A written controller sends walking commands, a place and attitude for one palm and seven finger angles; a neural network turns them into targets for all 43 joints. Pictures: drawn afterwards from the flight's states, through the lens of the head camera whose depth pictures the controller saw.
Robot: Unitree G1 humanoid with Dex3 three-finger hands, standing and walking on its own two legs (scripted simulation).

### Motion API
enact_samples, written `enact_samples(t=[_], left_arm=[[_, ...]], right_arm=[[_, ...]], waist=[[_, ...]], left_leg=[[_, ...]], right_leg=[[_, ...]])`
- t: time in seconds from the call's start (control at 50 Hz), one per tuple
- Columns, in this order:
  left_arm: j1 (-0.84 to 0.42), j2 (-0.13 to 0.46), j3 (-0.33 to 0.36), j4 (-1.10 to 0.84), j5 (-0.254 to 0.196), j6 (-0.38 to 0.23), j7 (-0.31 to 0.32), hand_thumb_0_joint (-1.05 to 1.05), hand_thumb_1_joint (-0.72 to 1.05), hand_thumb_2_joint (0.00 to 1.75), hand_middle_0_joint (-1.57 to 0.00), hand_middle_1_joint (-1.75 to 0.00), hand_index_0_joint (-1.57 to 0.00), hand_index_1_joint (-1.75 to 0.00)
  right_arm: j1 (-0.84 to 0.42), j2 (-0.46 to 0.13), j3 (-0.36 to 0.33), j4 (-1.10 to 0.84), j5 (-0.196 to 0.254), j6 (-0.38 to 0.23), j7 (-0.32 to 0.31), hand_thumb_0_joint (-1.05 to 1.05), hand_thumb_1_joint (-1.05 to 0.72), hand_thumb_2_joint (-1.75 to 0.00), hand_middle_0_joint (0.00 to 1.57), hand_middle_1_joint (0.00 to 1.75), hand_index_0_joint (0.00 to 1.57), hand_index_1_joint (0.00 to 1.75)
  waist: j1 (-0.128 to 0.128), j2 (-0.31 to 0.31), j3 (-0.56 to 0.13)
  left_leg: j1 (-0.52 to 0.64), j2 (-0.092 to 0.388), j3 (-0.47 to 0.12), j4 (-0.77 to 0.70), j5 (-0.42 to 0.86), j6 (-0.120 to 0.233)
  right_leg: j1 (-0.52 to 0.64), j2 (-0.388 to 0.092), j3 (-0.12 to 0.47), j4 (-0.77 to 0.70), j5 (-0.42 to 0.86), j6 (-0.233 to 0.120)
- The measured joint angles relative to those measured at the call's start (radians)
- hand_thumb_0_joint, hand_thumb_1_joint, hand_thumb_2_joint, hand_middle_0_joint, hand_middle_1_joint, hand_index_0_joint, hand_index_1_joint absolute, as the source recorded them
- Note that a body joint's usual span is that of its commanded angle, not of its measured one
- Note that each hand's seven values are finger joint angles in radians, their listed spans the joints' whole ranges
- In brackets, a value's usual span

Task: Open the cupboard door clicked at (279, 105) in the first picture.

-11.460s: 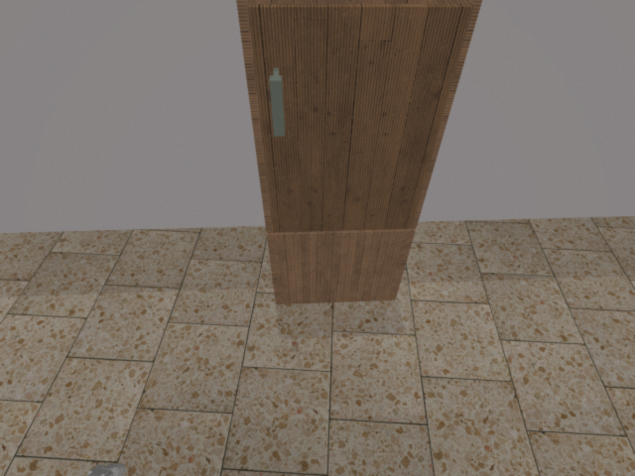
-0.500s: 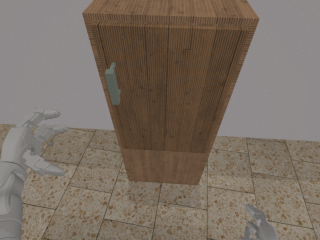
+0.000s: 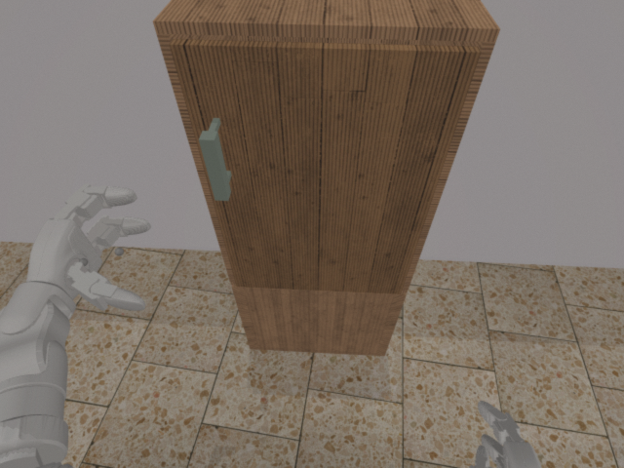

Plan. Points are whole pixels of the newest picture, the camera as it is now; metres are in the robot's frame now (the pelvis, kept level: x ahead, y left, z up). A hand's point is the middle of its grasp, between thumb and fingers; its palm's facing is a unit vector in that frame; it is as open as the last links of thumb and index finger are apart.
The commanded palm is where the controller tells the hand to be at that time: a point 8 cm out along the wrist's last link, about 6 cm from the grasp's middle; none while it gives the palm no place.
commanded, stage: move the hooked fingers beside the handle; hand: left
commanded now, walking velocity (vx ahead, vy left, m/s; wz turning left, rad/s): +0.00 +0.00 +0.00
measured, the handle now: (219, 159) +0.55 +0.19 +0.09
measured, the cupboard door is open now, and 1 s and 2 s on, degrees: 0 0 0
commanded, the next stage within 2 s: none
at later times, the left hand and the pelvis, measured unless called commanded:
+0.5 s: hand (138, 215) +0.40 +0.26 +0.11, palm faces +0.02 -1.00 +0.00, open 13.9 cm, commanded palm +0.38 +0.31 +0.11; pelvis +0.00 +0.00 -0.01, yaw -1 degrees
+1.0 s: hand (160, 188) +0.45 +0.25 +0.11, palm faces +0.00 -1.00 +0.00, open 13.9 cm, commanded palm +0.43 +0.30 +0.10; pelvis +0.00 +0.01 -0.01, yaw -1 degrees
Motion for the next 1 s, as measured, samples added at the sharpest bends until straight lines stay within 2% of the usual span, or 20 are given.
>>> enact_samples(t=[0.16,0.34,0.48,0.62,0.7,0.86,1.0], left_arm=[[-0.064,0.027,0.027,0.103,0.022,-0.015,0.014,-0.01,-0.49,0.30,-0.30,-1.20,-0.30,-1.20],[-0.183,0.055,0.020,0.226,0.038,-0.050,-0.001,-0.01,-0.50,0.30,-0.30,-1.20,-0.30,-1.20],[-0.259,0.088,0.043,0.327,0.057,-0.074,-0.003,-0.01,-0.50,0.30,-0.30,-1.20,-0.30,-1.20],[-0.289,0.084,0.041,0.346,0.052,-0.095,-0.009,-0.01,-0.49,0.30,-0.30,-1.20,-0.30,-1.20],[-0.317,0.089,0.031,0.375,0.071,-0.090,0.006,-0.01,-0.50,0.30,-0.30,-1.20,-0.30,-1.20],[-0.403,0.085,0.012,0.448,0.094,-0.122,0.035,-0.01,-0.50,0.30,-0.30,-1.20,-0.30,-1.20],[-0.486,0.127,0.034,0.550,0.126,-0.144,0.043,-0.01,-0.50,0.30,-0.30,-1.20,-0.30,-1.20]], right_arm=[[0.032,-0.005,-0.005,-0.002,-0.002,0.028,0.009,0.02,-0.90,-0.90,0.20,0.30,0.21,0.30],[0.061,-0.016,-0.012,0.019,-0.002,0.057,0.011,0.02,-0.90,-0.90,0.20,0.30,0.21,0.30],[0.073,-0.017,-0.014,0.007,-0.006,0.082,0.022,0.02,-0.90,-0.90,0.20,0.30,0.21,0.30],[0.091,-0.015,-0.020,0.006,-0.007,0.107,0.032,0.02,-0.90,-0.90,0.20,0.30,0.20,0.30],[0.092,-0.013,-0.020,0.001,-0.009,0.121,0.037,0.01,-0.90,-0.90,0.20,0.30,0.21,0.30],[0.087,-0.007,-0.016,0.011,-0.015,0.140,0.043,0.01,-0.90,-0.90,0.20,0.30,0.21,0.30],[0.093,-0.007,-0.011,0.010,-0.021,0.161,0.048,0.01,-0.90,-0.90,0.20,0.30,0.21,0.30]], waist=[[-0.019,-0.004,-0.002],[-0.032,-0.009,-0.005],[-0.050,-0.016,-0.008],[-0.053,-0.015,-0.022],[-0.058,-0.014,-0.023],[-0.067,-0.016,-0.024],[-0.091,-0.020,-0.026]], left_leg=[[-0.024,0.004,0.009,0.009,-0.003,0.001],[-0.067,0.005,0.006,0.031,-0.010,0.003],[-0.102,0.008,0.015,0.048,-0.018,0.005],[-0.118,0.009,0.020,0.053,-0.025,0.009],[-0.131,0.007,0.019,0.060,-0.026,0.011],[-0.162,0.005,0.015,0.077,-0.029,0.014],[-0.198,0.010,0.018,0.098,-0.034,0.013]], right_leg=[[-0.028,0.004,0.009,0.010,0.000,0.000],[-0.067,0.004,0.006,0.023,-0.003,0.002],[-0.105,0.007,0.015,0.039,-0.006,0.003],[-0.120,0.009,0.020,0.039,-0.007,0.008],[-0.132,0.006,0.019,0.043,-0.008,0.010],[-0.158,0.004,0.015,0.055,-0.009,0.012],[-0.195,0.007,0.018,0.073,-0.011,0.012]])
